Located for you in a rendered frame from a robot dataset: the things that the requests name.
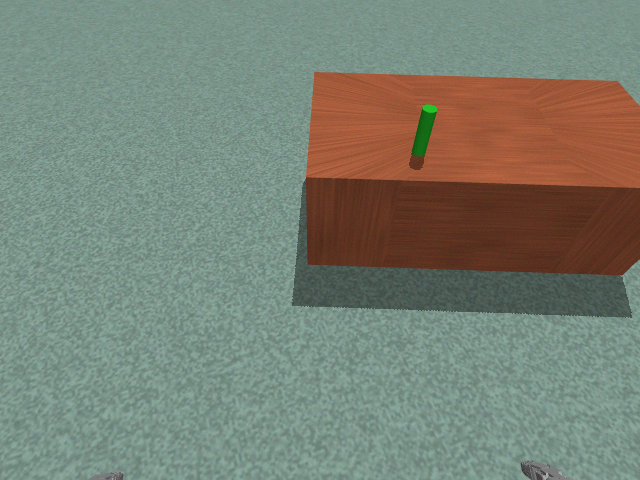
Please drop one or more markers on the can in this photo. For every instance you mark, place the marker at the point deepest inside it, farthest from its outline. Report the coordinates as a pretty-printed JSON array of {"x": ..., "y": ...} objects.
[{"x": 424, "y": 129}]

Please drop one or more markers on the right robot hand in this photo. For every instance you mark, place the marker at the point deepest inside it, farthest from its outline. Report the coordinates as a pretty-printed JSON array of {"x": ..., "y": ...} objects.
[{"x": 538, "y": 471}]

